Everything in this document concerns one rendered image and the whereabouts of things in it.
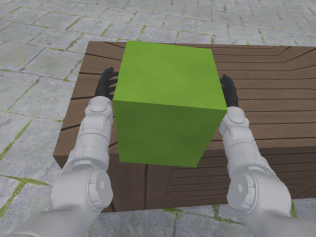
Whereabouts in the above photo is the robot left upper arm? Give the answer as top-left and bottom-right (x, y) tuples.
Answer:
(3, 167), (113, 237)

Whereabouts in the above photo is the robot right forearm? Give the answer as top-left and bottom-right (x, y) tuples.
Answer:
(219, 106), (292, 206)

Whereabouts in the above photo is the robot right hand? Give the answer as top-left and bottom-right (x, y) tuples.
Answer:
(219, 74), (239, 108)

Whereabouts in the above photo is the robot left hand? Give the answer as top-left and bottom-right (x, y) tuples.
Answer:
(94, 67), (119, 100)

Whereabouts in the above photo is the pedestal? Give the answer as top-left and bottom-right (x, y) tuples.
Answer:
(52, 41), (316, 213)

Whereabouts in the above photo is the carton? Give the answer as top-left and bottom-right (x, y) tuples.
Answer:
(112, 40), (228, 168)

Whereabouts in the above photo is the robot right upper arm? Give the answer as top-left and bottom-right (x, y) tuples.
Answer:
(226, 171), (316, 237)

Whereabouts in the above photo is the robot left forearm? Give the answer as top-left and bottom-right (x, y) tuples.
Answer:
(51, 96), (113, 206)

